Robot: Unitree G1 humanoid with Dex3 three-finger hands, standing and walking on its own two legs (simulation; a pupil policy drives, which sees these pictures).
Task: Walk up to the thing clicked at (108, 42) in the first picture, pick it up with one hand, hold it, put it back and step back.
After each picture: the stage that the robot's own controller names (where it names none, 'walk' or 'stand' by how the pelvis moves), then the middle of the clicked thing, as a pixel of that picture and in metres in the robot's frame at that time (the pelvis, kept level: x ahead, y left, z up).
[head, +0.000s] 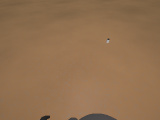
stand; (108, 40) +2.20 -0.46 -0.72
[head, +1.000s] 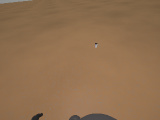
walk; (96, 45) +2.12 +0.03 -0.70
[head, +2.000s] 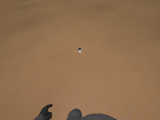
walk; (79, 50) +1.55 +0.33 -0.71
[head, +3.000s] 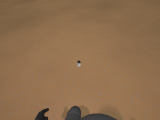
walk; (79, 63) +1.06 +0.28 -0.71
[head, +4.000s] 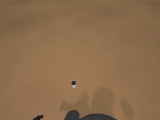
walk; (73, 84) +0.62 +0.24 -0.69
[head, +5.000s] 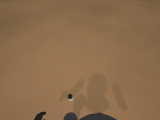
walk; (70, 97) +0.39 +0.22 -0.70
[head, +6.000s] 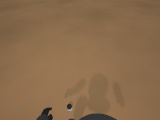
stand; (69, 107) +0.31 +0.23 -0.72
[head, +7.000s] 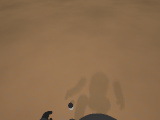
stand; (70, 106) +0.31 +0.23 -0.73
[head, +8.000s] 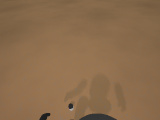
stand; (71, 107) +0.32 +0.22 -0.73
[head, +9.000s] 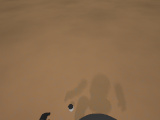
stand; (70, 107) +0.32 +0.22 -0.73
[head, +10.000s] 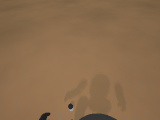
go down; (70, 107) +0.31 +0.22 -0.73
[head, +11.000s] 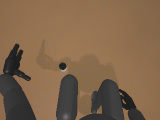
go down; (63, 67) +0.41 +0.23 -0.35
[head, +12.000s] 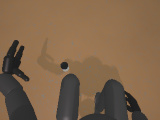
approach; (64, 66) +0.40 +0.24 -0.31
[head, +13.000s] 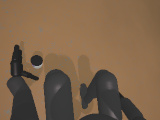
close in; (37, 62) +0.39 +0.28 -0.22
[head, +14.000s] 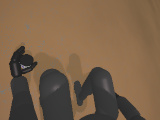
close; (26, 62) +0.39 +0.29 -0.22
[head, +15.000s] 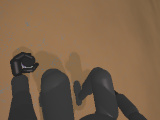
lift; (28, 62) +0.37 +0.28 -0.23
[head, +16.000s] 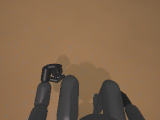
lift; (57, 73) +0.31 +0.25 -0.07
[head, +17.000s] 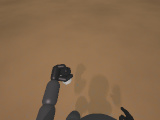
hold; (66, 75) +0.33 +0.18 +0.05
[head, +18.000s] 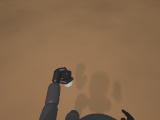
hold; (67, 78) +0.33 +0.18 +0.00
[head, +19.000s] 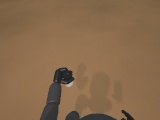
hold; (68, 78) +0.33 +0.17 +0.00
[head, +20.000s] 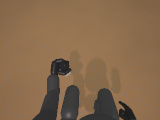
crouch; (65, 68) +0.39 +0.19 -0.08
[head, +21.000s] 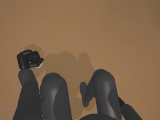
lower; (35, 60) +0.41 +0.27 -0.21
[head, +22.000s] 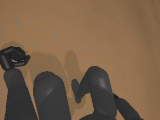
lower; (19, 58) +0.42 +0.30 -0.22
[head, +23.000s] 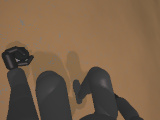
lower; (22, 57) +0.41 +0.29 -0.22
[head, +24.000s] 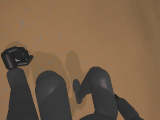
lower; (22, 57) +0.41 +0.29 -0.22
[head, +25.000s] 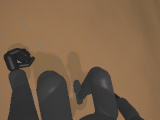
loosen; (24, 59) +0.40 +0.29 -0.22
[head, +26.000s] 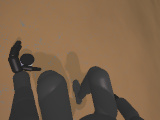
withdraw; (27, 61) +0.40 +0.27 -0.23
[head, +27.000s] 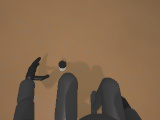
walk; (62, 66) +0.42 +0.23 -0.28
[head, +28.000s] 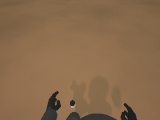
stand; (72, 104) +0.34 +0.18 -0.65
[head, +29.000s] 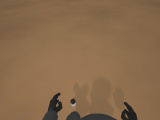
stand; (73, 102) +0.37 +0.19 -0.67
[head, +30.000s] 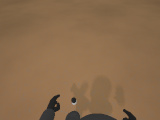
stand; (73, 101) +0.36 +0.18 -0.68
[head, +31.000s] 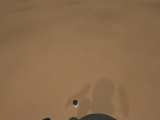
walk; (75, 103) +0.38 +0.19 -0.72
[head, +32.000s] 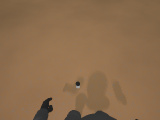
walk; (77, 84) +0.51 +0.15 -0.70
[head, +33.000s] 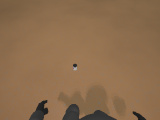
walk; (75, 67) +0.82 +0.24 -0.70
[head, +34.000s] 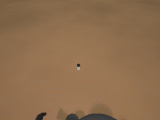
stand; (78, 66) +0.99 +0.21 -0.71
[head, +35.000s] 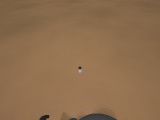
stand; (79, 69) +1.00 +0.21 -0.73
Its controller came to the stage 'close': yes
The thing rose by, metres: 0.72
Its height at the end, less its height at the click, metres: +0.00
